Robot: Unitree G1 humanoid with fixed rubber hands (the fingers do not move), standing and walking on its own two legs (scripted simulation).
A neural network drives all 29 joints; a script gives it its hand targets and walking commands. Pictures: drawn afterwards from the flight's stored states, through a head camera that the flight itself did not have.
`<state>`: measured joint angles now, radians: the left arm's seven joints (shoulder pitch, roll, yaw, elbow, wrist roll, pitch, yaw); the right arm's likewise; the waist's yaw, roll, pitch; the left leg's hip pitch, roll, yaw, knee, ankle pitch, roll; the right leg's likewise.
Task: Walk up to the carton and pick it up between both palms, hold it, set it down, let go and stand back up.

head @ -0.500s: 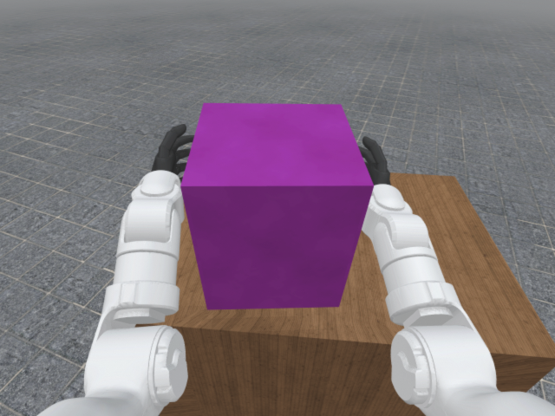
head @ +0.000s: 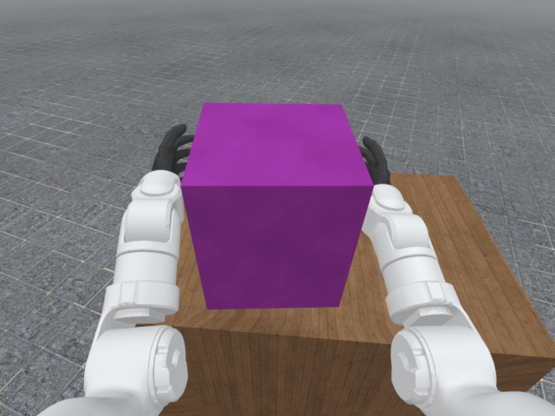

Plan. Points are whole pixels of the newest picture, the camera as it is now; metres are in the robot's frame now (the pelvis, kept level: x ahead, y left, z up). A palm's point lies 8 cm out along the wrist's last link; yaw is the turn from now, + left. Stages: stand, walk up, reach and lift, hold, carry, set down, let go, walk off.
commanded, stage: hold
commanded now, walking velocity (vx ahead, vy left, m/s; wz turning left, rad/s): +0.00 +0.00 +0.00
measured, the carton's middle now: (273, 208) +0.38 +0.02 +0.15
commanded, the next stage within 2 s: none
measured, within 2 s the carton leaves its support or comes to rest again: neither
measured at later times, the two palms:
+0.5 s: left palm (167, 177) +0.37 +0.17 +0.21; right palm (374, 189) +0.37 -0.13 +0.19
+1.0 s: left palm (167, 178) +0.37 +0.17 +0.21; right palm (374, 189) +0.37 -0.13 +0.19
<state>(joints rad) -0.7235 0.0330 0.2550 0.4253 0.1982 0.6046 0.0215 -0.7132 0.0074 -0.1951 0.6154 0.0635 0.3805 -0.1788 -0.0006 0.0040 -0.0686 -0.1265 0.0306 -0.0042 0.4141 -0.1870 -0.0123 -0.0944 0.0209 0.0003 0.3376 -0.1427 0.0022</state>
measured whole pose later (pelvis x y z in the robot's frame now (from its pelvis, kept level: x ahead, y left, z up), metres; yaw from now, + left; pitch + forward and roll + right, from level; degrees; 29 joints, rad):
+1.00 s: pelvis +0.00 +0.00 +0.00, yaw +0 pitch -6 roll -1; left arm -0.72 0.03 0.25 0.42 0.20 0.61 0.02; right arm -0.71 0.01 -0.20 0.61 0.06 0.38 -0.18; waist 0.00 0.00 -0.07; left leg -0.13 0.03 0.00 0.41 -0.19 -0.01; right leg -0.09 0.02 0.00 0.34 -0.14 0.00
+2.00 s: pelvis +0.00 +0.00 +0.00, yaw +0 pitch -6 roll -1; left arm -0.72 0.03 0.26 0.42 0.20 0.61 0.01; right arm -0.71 0.01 -0.20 0.61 0.06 0.37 -0.18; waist 0.00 0.00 -0.06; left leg -0.12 0.03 0.00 0.41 -0.19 -0.01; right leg -0.09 0.02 0.00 0.34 -0.14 0.00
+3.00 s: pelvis +0.00 +0.00 +0.00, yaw +0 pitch -6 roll -1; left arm -0.72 0.03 0.26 0.41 0.20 0.61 0.01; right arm -0.71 0.01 -0.19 0.61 0.06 0.37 -0.18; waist 0.00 0.00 -0.06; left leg -0.12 0.03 0.00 0.41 -0.19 -0.01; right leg -0.09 0.02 0.00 0.34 -0.14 0.00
